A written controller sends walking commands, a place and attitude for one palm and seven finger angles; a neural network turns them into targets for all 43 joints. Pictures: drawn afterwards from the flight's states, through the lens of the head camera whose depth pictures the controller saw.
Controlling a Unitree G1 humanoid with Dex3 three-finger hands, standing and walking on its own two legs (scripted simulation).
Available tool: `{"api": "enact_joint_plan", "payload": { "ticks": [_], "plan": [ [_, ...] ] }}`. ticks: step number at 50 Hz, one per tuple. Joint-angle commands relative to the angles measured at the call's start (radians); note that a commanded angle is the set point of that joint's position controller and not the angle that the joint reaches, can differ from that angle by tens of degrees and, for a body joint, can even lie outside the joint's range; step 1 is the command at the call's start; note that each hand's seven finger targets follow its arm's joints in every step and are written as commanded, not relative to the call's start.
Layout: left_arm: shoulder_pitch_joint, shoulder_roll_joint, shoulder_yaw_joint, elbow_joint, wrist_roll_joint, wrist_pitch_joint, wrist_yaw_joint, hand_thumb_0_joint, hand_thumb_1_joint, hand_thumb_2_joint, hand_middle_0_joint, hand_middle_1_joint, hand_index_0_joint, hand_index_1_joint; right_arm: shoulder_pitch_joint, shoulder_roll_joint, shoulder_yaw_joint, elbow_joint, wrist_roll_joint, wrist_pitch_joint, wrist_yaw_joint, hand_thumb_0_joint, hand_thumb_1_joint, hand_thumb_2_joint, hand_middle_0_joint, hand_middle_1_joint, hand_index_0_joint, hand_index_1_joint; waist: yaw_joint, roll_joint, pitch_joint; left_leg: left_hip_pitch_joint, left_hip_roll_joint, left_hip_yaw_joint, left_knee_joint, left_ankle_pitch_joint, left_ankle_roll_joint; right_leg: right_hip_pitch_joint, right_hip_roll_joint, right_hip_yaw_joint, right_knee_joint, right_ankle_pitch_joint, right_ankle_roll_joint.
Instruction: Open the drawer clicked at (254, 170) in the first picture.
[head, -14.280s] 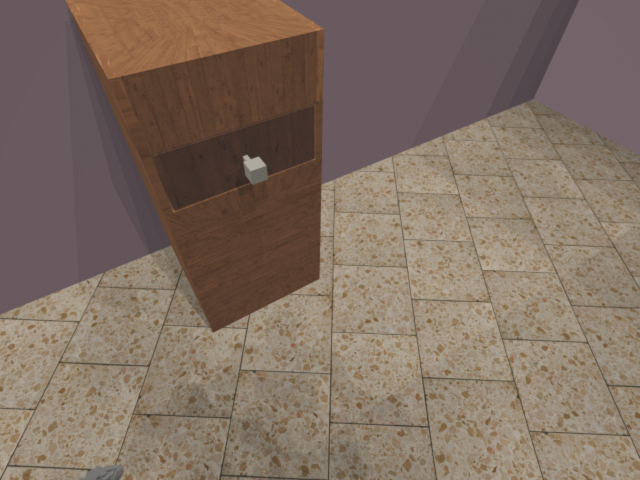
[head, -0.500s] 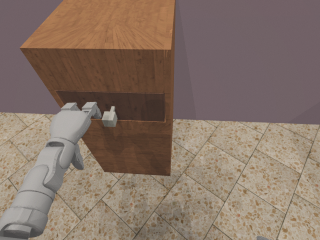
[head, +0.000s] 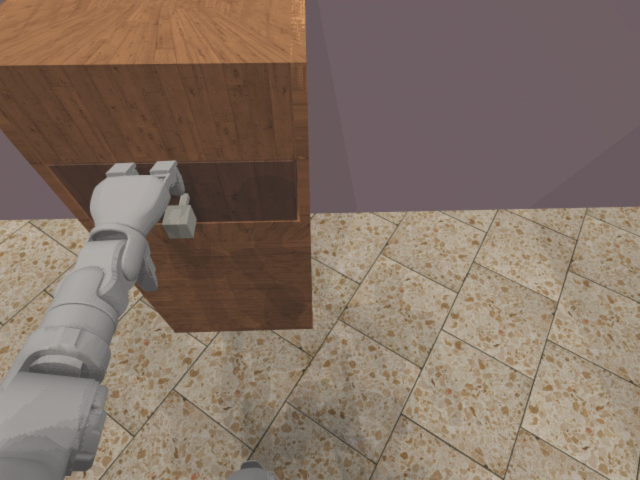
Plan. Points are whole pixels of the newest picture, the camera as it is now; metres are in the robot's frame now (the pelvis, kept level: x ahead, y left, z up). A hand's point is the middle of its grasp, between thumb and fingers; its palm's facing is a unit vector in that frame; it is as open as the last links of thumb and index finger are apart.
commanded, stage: move the hooked fingers above the handle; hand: left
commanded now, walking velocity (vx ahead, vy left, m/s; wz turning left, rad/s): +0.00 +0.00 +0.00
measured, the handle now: (181, 212) +0.54 +0.23 -0.07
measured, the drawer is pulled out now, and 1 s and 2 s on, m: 0.00 0.00 0.00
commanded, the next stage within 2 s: lower the fingers behind the handle in 1.12 s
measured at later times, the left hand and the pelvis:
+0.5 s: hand (169, 206) +0.50 +0.22 +0.00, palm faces -0.07 -0.02 -1.00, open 13.7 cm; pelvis +0.00 +0.01 -0.02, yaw -1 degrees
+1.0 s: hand (162, 209) +0.50 +0.23 +0.00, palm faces -0.09 -0.06 -0.99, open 13.9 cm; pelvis +0.00 +0.01 -0.02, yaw -1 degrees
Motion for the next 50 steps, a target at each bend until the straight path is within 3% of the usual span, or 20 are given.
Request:
{"api": "enact_joint_plan", "payload": {
  "ticks": [1, 6, 12, 15, 16, 19, 20, 21, 25, 26, 27, 30, 31, 34, 36, 39, 41, 42, 47, 50],
  "plan": [
    [-0.456, 0.289, 0.097, -0.112, 0.002, 0.014, 0.061, 0.000, -0.500, 0.300, -0.300, -1.200, -0.300, -1.200, 0.106, -0.165, -0.055, -0.063, -0.005, -0.018, -0.012, 0.000, -0.900, -0.900, 0.200, 0.300, 0.200, 0.300, -0.015, -0.005, -0.359, 0.331, -0.077, -0.002, -0.010, 0.293, 0.057, -0.006, 0.068, -0.005, -0.092, 0.366, -0.031],
    [-0.572, 0.237, 0.037, -0.098, 0.005, 0.006, 0.056, 0.000, -0.500, 0.300, -0.300, -1.200, -0.300, -1.200, 0.146, -0.169, -0.060, -0.037, -0.013, -0.030, -0.013, 0.000, -0.900, -0.900, 0.200, 0.300, 0.200, 0.300, -0.059, 0.029, -0.382, 0.350, -0.069, -0.015, 0.021, 0.293, 0.058, -0.087, 0.073, -0.006, -0.078, 0.338, -0.031],
    [-0.633, 0.290, 0.070, -0.045, 0.021, 0.008, 0.080, 0.000, -0.500, 0.300, -0.300, -1.200, -0.300, -1.200, 0.187, -0.178, -0.057, -0.018, -0.019, -0.040, -0.012, 0.000, -0.900, -0.900, 0.200, 0.300, 0.200, 0.300, -0.069, 0.072, -0.436, 0.329, -0.064, -0.027, 0.063, 0.317, 0.056, -0.147, 0.079, -0.013, -0.036, 0.333, -0.032],
    [-0.642, 0.332, 0.099, 0.012, 0.033, 0.038, 0.098, 0.000, -0.500, 0.300, -0.300, -1.200, -0.300, -1.200, 0.198, -0.183, -0.052, -0.013, -0.024, -0.040, -0.011, 0.000, -0.900, -0.900, 0.200, 0.300, 0.200, 0.300, -0.069, 0.079, -0.445, 0.294, -0.063, -0.019, 0.083, 0.324, 0.056, -0.149, 0.081, -0.014, -0.024, 0.349, -0.030],
    [-0.635, 0.366, 0.124, 0.038, 0.035, 0.049, 0.098, 0.000, -0.500, 0.300, -0.300, -1.200, -0.300, -1.200, 0.201, -0.187, -0.047, -0.012, -0.026, -0.038, -0.011, 0.000, -0.900, -0.900, 0.200, 0.300, 0.200, 0.300, -0.066, 0.050, -0.451, 0.269, -0.064, -0.022, 0.089, 0.338, 0.057, -0.129, 0.082, -0.014, -0.015, 0.371, -0.030],
    [-0.650, 0.350, 0.099, 0.056, 0.043, 0.074, 0.089, 0.000, -0.500, 0.300, -0.300, -1.200, -0.300, -1.200, 0.211, -0.187, -0.045, -0.018, -0.024, -0.036, -0.009, 0.000, -0.900, -0.900, 0.200, 0.300, 0.200, 0.300, -0.072, 0.081, -0.470, 0.269, -0.063, -0.016, 0.099, 0.342, 0.055, -0.140, 0.083, -0.015, -0.008, 0.379, -0.028],
    [-0.656, 0.370, 0.112, 0.038, 0.046, 0.075, 0.084, 0.000, -0.500, 0.300, -0.300, -1.200, -0.300, -1.200, 0.216, -0.189, -0.047, -0.017, -0.025, -0.035, -0.010, 0.000, -0.900, -0.900, 0.200, 0.300, 0.200, 0.300, -0.067, 0.094, -0.501, 0.288, -0.059, -0.016, 0.102, 0.361, 0.054, -0.135, 0.084, -0.014, -0.004, 0.390, -0.028],
    [-0.659, 0.349, 0.100, 0.037, 0.041, 0.078, 0.081, 0.000, -0.500, 0.300, -0.300, -1.200, -0.300, -1.200, 0.220, -0.187, -0.049, -0.015, -0.027, -0.032, -0.010, 0.000, -0.900, -0.900, 0.200, 0.300, 0.200, 0.300, -0.077, 0.075, -0.502, 0.300, -0.059, -0.020, 0.104, 0.383, 0.055, -0.134, 0.086, -0.015, -0.008, 0.403, -0.028],
    [-0.626, 0.341, 0.092, 0.048, 0.027, 0.090, 0.068, 0.000, -0.500, 0.300, -0.300, -1.200, -0.300, -1.200, 0.220, -0.185, -0.045, -0.018, -0.017, -0.023, -0.010, 0.000, -0.900, -0.900, 0.200, 0.300, 0.200, 0.300, -0.071, 0.061, -0.447, 0.285, -0.060, -0.015, 0.078, 0.326, 0.056, -0.125, 0.086, -0.018, -0.035, 0.360, -0.026],
    [-0.642, 0.334, 0.091, 0.035, 0.021, 0.082, 0.063, 0.000, -0.500, 0.300, -0.300, -1.200, -0.300, -1.200, 0.219, -0.184, -0.044, -0.015, -0.018, -0.024, -0.011, 0.000, -0.900, -0.900, 0.200, 0.300, 0.200, 0.300, -0.078, 0.050, -0.448, 0.288, -0.059, -0.015, 0.077, 0.331, 0.058, -0.118, 0.085, -0.016, -0.039, 0.369, -0.026],
    [-0.620, 0.355, 0.104, 0.039, 0.023, 0.077, 0.059, 0.000, -0.500, 0.300, -0.300, -1.200, -0.300, -1.200, 0.219, -0.186, -0.043, -0.017, -0.016, -0.024, -0.014, 0.000, -0.900, -0.900, 0.200, 0.300, 0.200, 0.300, -0.068, 0.051, -0.449, 0.284, -0.059, -0.015, 0.073, 0.315, 0.057, -0.116, 0.085, -0.015, -0.039, 0.354, -0.025],
    [-0.639, 0.328, 0.077, 0.002, 0.025, 0.046, 0.046, 0.000, -0.500, 0.300, -0.300, -1.200, -0.300, -1.200, 0.213, -0.179, -0.043, -0.022, -0.015, -0.031, -0.018, 0.000, -0.900, -0.900, 0.200, 0.300, 0.200, 0.300, -0.075, 0.080, -0.429, 0.294, -0.059, -0.017, 0.068, 0.284, 0.057, -0.136, 0.085, -0.016, -0.048, 0.318, -0.028],
    [-0.659, 0.326, 0.074, -0.007, 0.021, 0.033, 0.044, 0.000, -0.500, 0.300, -0.300, -1.200, -0.300, -1.200, 0.216, -0.179, -0.042, -0.017, -0.016, -0.033, -0.021, 0.000, -0.900, -0.900, 0.200, 0.300, 0.200, 0.300, -0.087, 0.057, -0.428, 0.295, -0.056, -0.024, 0.072, 0.296, 0.060, -0.138, 0.085, -0.015, -0.046, 0.324, -0.028],
    [-0.645, 0.337, 0.087, -0.011, 0.018, 0.008, 0.049, 0.000, -0.500, 0.300, -0.300, -1.200, -0.300, -1.200, 0.216, -0.179, -0.044, -0.018, -0.018, -0.038, -0.023, 0.000, -0.900, -0.900, 0.200, 0.300, 0.200, 0.300, -0.083, 0.073, -0.430, 0.299, -0.055, -0.026, 0.078, 0.288, 0.059, -0.160, 0.085, -0.016, -0.041, 0.309, -0.027],
    [-0.649, 0.315, 0.078, -0.015, 0.016, 0.003, 0.057, 0.000, -0.500, 0.300, -0.300, -1.200, -0.300, -1.200, 0.217, -0.176, -0.045, -0.013, -0.022, -0.041, -0.019, 0.000, -0.900, -0.900, 0.200, 0.300, 0.200, 0.300, -0.082, 0.097, -0.435, 0.310, -0.056, -0.026, 0.084, 0.315, 0.057, -0.171, 0.085, -0.019, -0.035, 0.320, -0.031],
    [-0.630, 0.348, 0.098, 0.016, 0.020, 0.018, 0.067, 0.000, -0.500, 0.300, -0.300, -1.200, -0.300, -1.200, 0.217, -0.183, -0.043, -0.013, -0.020, -0.037, -0.017, 0.000, -0.900, -0.900, 0.200, 0.300, 0.200, 0.300, -0.079, 0.075, -0.438, 0.284, -0.058, -0.024, 0.090, 0.308, 0.057, -0.160, 0.086, -0.019, -0.029, 0.330, -0.028],
    [-0.678, 0.303, 0.061, -0.007, 0.023, 0.023, 0.068, 0.000, -0.500, 0.300, -0.300, -1.200, -0.300, -1.200, 0.219, -0.179, -0.046, -0.009, -0.022, -0.038, -0.014, 0.000, -0.900, -0.900, 0.200, 0.300, 0.200, 0.300, -0.093, 0.105, -0.447, 0.314, -0.056, -0.031, 0.096, 0.332, 0.053, -0.188, 0.086, -0.023, -0.022, 0.332, -0.031],
    [-0.680, 0.292, 0.054, -0.026, 0.023, 0.022, 0.069, 0.000, -0.500, 0.300, -0.300, -1.200, -0.300, -1.200, 0.223, -0.180, -0.051, -0.007, -0.023, -0.038, -0.011, 0.000, -0.900, -0.900, 0.200, 0.300, 0.200, 0.300, -0.091, 0.130, -0.469, 0.351, -0.052, -0.033, 0.099, 0.351, 0.051, -0.202, 0.088, -0.024, -0.022, 0.333, -0.030],
    [-0.644, 0.320, 0.091, -0.052, 0.006, 0.021, 0.056, 0.000, -0.500, 0.300, -0.300, -1.200, -0.300, -1.200, 0.226, -0.182, -0.053, -0.007, -0.026, -0.032, -0.010, 0.000, -0.900, -0.900, 0.200, 0.300, 0.200, 0.300, -0.075, 0.111, -0.519, 0.377, -0.053, -0.033, 0.101, 0.414, 0.052, -0.146, 0.089, -0.022, -0.022, 0.399, -0.029],
    [-0.615, 0.345, 0.108, -0.049, 0.015, 0.025, 0.059, 0.000, -0.500, 0.300, -0.300, -1.200, -0.300, -1.200, 0.214, -0.182, -0.048, -0.007, -0.025, -0.025, -0.009, 0.000, -0.900, -0.900, 0.200, 0.300, 0.200, 0.300, -0.062, 0.107, -0.475, 0.342, -0.055, -0.025, 0.093, 0.397, 0.051, -0.126, 0.090, -0.024, -0.025, 0.406, -0.031]
  ]
}}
